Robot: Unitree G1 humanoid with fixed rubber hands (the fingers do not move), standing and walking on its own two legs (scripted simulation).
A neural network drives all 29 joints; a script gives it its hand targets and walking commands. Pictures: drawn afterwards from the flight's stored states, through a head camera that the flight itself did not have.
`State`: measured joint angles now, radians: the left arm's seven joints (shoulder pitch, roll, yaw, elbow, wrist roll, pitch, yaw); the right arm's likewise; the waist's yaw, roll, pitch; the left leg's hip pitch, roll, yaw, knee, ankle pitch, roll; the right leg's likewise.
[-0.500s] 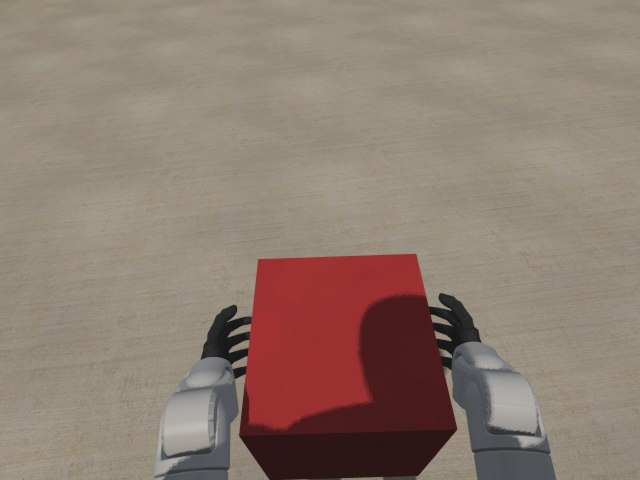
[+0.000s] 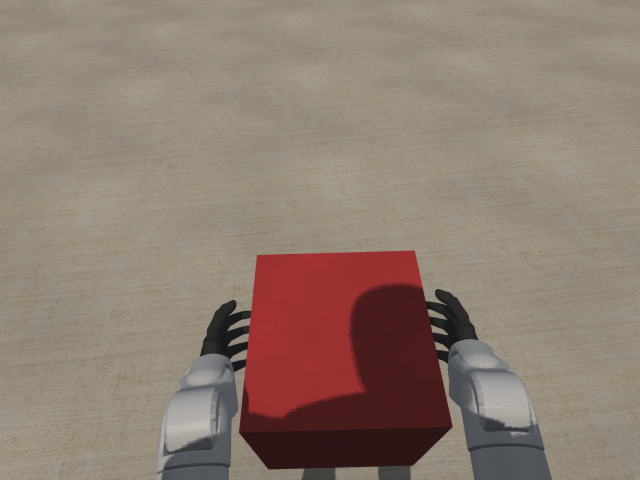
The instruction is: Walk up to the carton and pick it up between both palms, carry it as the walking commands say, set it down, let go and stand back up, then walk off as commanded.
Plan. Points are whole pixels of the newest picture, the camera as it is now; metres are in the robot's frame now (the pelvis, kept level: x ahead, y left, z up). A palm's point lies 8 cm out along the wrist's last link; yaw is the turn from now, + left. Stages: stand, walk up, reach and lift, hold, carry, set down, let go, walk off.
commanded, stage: carry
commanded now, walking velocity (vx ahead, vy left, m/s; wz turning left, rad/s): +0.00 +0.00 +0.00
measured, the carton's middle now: (338, 364) +0.29 +0.00 -0.04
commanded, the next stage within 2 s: hold in 1.26 s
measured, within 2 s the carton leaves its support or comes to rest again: neither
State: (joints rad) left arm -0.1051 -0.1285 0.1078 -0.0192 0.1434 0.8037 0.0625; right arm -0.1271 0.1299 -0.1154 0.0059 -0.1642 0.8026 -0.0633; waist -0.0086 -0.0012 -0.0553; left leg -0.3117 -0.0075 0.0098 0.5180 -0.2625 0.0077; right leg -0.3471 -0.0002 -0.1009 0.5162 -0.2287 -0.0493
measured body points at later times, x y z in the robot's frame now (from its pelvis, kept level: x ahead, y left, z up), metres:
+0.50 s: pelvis +0.00 +0.02 +0.00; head -0.01 +0.02 +0.45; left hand +0.28 +0.17 +0.03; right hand +0.28 -0.13 +0.02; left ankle +0.00 +0.12 -0.73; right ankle +0.02 -0.09 -0.73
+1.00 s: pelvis -0.01 +0.03 +0.00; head -0.03 +0.02 +0.45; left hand +0.27 +0.18 +0.03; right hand +0.27 -0.13 +0.02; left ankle +0.00 +0.12 -0.73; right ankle +0.02 -0.09 -0.73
